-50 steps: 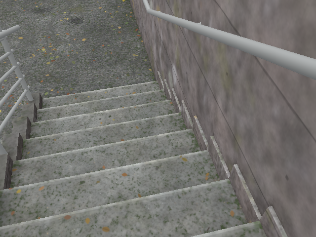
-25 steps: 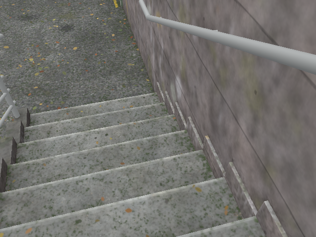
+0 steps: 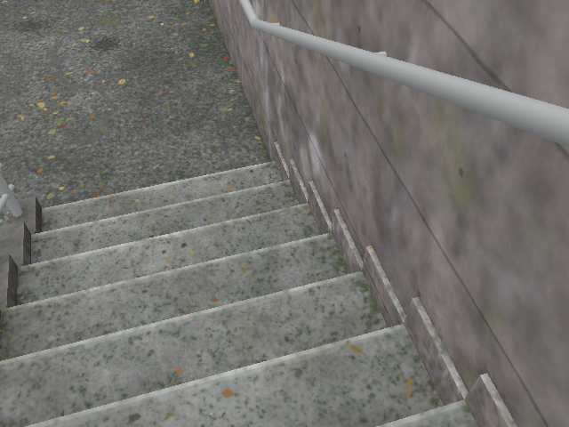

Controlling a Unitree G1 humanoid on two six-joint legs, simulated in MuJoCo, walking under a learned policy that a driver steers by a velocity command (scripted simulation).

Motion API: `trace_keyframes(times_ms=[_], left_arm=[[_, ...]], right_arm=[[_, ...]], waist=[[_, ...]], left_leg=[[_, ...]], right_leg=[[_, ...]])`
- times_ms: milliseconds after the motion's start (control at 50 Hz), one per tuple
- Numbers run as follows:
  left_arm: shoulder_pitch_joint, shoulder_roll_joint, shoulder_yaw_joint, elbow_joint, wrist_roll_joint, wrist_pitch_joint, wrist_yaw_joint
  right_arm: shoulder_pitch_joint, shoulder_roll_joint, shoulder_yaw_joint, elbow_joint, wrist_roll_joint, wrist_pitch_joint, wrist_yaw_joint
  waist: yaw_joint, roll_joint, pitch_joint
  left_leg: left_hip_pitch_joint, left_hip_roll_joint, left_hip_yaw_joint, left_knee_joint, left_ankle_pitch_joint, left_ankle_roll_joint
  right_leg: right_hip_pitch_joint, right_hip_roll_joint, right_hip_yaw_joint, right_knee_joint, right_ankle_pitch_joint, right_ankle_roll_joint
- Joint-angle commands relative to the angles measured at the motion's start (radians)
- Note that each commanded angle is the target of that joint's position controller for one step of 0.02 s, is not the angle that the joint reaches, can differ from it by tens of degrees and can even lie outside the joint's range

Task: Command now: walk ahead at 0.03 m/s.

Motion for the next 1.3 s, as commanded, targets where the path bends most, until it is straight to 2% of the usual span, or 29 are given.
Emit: trace_keyframes(times_ms=[20, 60, 160, 180, 200, 220, 260, 280, 320, 340, 400, 440, 480, 500, 520, 560, 780, 1020, 1040, 1100, 1120, 1140, 1300], left_arm=[[-0.014, 0.12, 0.033, -0.036, 0.001, -0.003, 0.005], [-0.027, 0.123, 0.035, -0.033, 0.004, 0.001, 0.0], [-0.035, 0.139, 0.045, -0.014, 0.011, 0.004, 0.005], [0.019, -0.008, 0.004, 0.045, -0.014, 0.07, 0.092], [0.046, 0.005, -0.002, 0.064, -0.033, 0.1, 0.128], [0.036, 0.033, 0.001, 0.074, -0.032, 0.118, 0.145], [0.025, 0.063, 0.005, 0.094, -0.024, 0.13, 0.153], [0.034, 0.07, 0.006, 0.109, -0.024, 0.132, 0.151], [0.043, 0.06, 0.004, 0.137, -0.023, 0.128, 0.147], [0.047, 0.063, 0.006, 0.146, -0.023, 0.121, 0.139], [0.067, 0.037, 0.004, 0.183, -0.022, 0.108, 0.131], [0.059, 0.008, -0.006, 0.196, -0.018, 0.107, 0.128], [0.077, 0.001, -0.009, 0.216, -0.017, 0.105, 0.128], [0.105, 0.002, -0.011, 0.232, -0.027, 0.099, 0.129], [0.103, 0.002, -0.011, 0.235, -0.024, 0.093, 0.128], [0.11, -0.004, -0.013, 0.247, -0.021, 0.088, 0.129], [0.159, -0.03, -0.022, 0.286, -0.017, 0.084, 0.134], [0.178, -0.037, -0.024, 0.29, -0.018, 0.075, 0.132], [0.181, -0.055, -0.028, 0.289, -0.01, 0.074, 0.131], [0.185, -0.048, -0.032, 0.292, -0.017, 0.073, 0.129], [0.179, -0.047, -0.036, 0.287, -0.015, 0.076, 0.133], [0.178, -0.047, -0.037, 0.288, -0.015, 0.078, 0.135], [0.196, -0.05, -0.047, 0.294, -0.017, 0.079, 0.139]], right_arm=[[0.026, -0.106, -0.021, -0.023, -0.003, -0.004, 0.0], [0.035, -0.107, -0.019, -0.013, -0.003, 0.006, -0.001], [0.034, -0.108, -0.017, 0.001, -0.005, 0.009, -0.004], [0.109, -0.024, 0.018, 0.033, -0.078, 0.055, -0.06], [0.111, -0.031, 0.017, 0.037, -0.066, 0.075, -0.081], [0.093, -0.044, 0.019, 0.032, -0.057, 0.085, -0.091], [0.089, -0.048, 0.026, 0.038, -0.045, 0.093, -0.099], [0.103, -0.048, 0.029, 0.049, -0.042, 0.094, -0.1], [0.119, -0.041, 0.035, 0.066, -0.043, 0.091, -0.101], [0.123, -0.04, 0.038, 0.073, -0.047, 0.086, -0.104], [0.137, -0.024, 0.045, 0.094, -0.045, 0.078, -0.105], [0.123, -0.006, 0.054, 0.094, -0.036, 0.072, -0.099], [0.126, -0.001, 0.057, 0.102, -0.037, 0.068, -0.097], [0.133, 0.008, 0.06, 0.106, -0.031, 0.079, -0.095], [0.122, 0.015, 0.062, 0.107, -0.028, 0.086, -0.098], [0.131, 0.022, 0.067, 0.117, -0.032, 0.09, -0.1], [0.137, 0.029, 0.074, 0.136, -0.036, 0.082, -0.101], [0.178, 0.047, 0.077, 0.152, -0.035, 0.076, -0.099], [0.183, 0.05, 0.078, 0.159, -0.03, 0.078, -0.103], [0.193, 0.051, 0.079, 0.16, -0.031, 0.081, -0.1], [0.193, 0.042, 0.075, 0.156, -0.022, 0.079, -0.103], [0.197, 0.043, 0.075, 0.157, -0.02, 0.078, -0.104], [0.234, 0.051, 0.073, 0.161, -0.022, 0.077, -0.108]], waist=[[0.001, -0.011, -0.07], [-0.001, -0.021, -0.058], [0.003, -0.014, -0.042], [0.022, -0.058, -0.119], [0.028, -0.05, -0.083], [0.029, -0.031, -0.053], [0.03, -0.006, -0.031], [0.028, 0.002, -0.02], [0.029, -0.001, 0.008], [0.027, 0.001, 0.031], [0.026, 0.001, 0.033], [0.028, -0.002, 0.024], [0.029, 0.005, 0.032], [0.013, 0.01, 0.016], [0.018, 0.017, 0.029], [0.013, 0.009, 0.045], [0.016, -0.008, 0.082], [0.009, 0.004, 0.07], [0.016, 0.004, 0.068], [0.011, 0.004, 0.065], [0.017, -0.001, 0.052], [0.014, -0.003, 0.054], [0.015, 0.009, 0.051]], left_leg=[[0.039, 0.051, -0.076, -0.099, 0.438, -0.034], [0.027, 0.041, -0.071, -0.112, 0.406, -0.035], [0.027, 0.035, -0.07, -0.135, 0.383, -0.025], [0.053, 0.128, -0.137, -0.138, 0.561, -0.014], [0.066, 0.133, -0.136, -0.144, 0.606, -0.011], [0.065, 0.132, -0.136, -0.16, 0.587, -0.01], [0.069, 0.13, -0.137, -0.196, 0.515, -0.01], [0.072, 0.129, -0.135, -0.213, 0.466, -0.009], [0.07, 0.13, -0.136, -0.245, 0.405, -0.009], [0.074, 0.132, -0.137, -0.26, 0.38, -0.01], [0.089, 0.137, -0.138, -0.295, 0.337, -0.01], [0.081, 0.143, -0.135, -0.324, 0.334, -0.009], [0.082, 0.143, -0.136, -0.348, 0.304, -0.01], [0.119, 0.131, -0.126, -0.351, 0.292, -0.008], [0.115, 0.127, -0.128, -0.358, 0.291, -0.013], [0.111, 0.128, -0.131, -0.375, 0.27, -0.014], [0.069, 0.128, -0.155, -0.426, 0.208, -0.016], [0.096, 0.129, -0.162, -0.433, 0.291, -0.024], [0.098, 0.128, -0.162, -0.432, 0.301, -0.023], [0.105, 0.133, -0.17, -0.425, 0.335, -0.028], [0.101, 0.128, -0.163, -0.424, 0.334, -0.033], [0.103, 0.128, -0.163, -0.424, 0.346, -0.036], [0.125, 0.131, -0.163, -0.407, 0.459, -0.043]], right_leg=[[0.091, -0.038, 0.025, -0.074, 0.359, -0.046], [0.113, -0.032, 0.019, -0.086, 0.348, -0.044], [0.136, -0.027, 0.009, -0.105, 0.301, -0.042], [0.223, -0.083, 0.071, -0.099, 0.43, -0.029], [0.224, -0.089, 0.081, -0.11, 0.458, -0.031], [0.216, -0.092, 0.088, -0.125, 0.453, -0.034], [0.22, -0.097, 0.096, -0.16, 0.422, -0.041], [0.22, -0.098, 0.099, -0.175, 0.393, -0.043], [0.215, -0.102, 0.106, -0.21, 0.367, -0.042], [0.195, -0.102, 0.107, -0.237, 0.359, -0.037], [0.205, -0.101, 0.11, -0.284, 0.335, -0.03], [0.236, -0.089, 0.111, -0.308, 0.296, -0.027], [0.239, -0.089, 0.112, -0.33, 0.272, -0.025], [0.235, -0.093, 0.108, -0.339, 0.274, -0.031], [0.232, -0.088, 0.103, -0.351, 0.271, -0.026], [0.227, -0.086, 0.102, -0.366, 0.25, -0.02], [0.215, -0.08, 0.096, -0.389, 0.209, -0.003], [0.189, -0.089, 0.092, -0.376, 0.238, 0.003], [0.193, -0.092, 0.09, -0.382, 0.243, 0.007], [0.182, -0.09, 0.089, -0.372, 0.242, 0.011], [0.192, -0.088, 0.088, -0.376, 0.245, 0.019], [0.191, -0.088, 0.089, -0.374, 0.249, 0.021], [0.173, -0.089, 0.078, -0.355, 0.251, 0.025]])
